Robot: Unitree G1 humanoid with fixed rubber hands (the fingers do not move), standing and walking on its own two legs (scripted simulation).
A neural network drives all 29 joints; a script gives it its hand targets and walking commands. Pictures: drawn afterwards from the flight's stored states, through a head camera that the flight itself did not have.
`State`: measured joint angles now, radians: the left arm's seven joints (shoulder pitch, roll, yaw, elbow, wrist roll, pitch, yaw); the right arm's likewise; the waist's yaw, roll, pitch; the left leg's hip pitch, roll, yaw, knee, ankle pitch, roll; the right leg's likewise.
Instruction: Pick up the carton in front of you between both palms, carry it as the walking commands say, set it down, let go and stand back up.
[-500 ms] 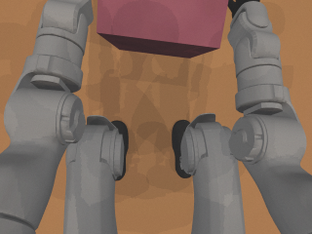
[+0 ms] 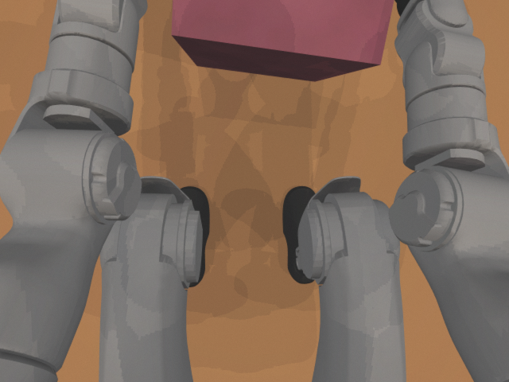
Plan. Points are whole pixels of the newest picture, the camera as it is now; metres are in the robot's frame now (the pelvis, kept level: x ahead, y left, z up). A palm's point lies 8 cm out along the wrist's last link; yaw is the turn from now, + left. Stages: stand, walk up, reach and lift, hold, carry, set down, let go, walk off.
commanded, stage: set down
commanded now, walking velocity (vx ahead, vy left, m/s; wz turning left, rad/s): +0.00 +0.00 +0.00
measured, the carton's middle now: out of the picture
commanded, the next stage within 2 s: let go in 1.66 s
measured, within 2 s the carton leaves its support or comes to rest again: neither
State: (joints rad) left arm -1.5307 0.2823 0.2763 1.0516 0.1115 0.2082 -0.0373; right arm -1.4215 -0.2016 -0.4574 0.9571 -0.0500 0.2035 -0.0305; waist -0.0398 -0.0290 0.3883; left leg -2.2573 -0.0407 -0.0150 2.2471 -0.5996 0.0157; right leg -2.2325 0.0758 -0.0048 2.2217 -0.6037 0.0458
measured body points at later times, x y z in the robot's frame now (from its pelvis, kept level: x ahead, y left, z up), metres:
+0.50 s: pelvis +0.00 +0.00 +0.00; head +0.38 +0.02 +0.22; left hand +0.57 +0.18 -0.20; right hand +0.54 -0.19 -0.20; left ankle +0.10 +0.11 -0.33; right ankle +0.11 -0.12 -0.33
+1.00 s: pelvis +0.00 +0.00 +0.07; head +0.35 +0.01 +0.36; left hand +0.60 +0.19 -0.04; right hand +0.55 -0.20 -0.05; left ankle +0.10 +0.11 -0.33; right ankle +0.11 -0.12 -0.33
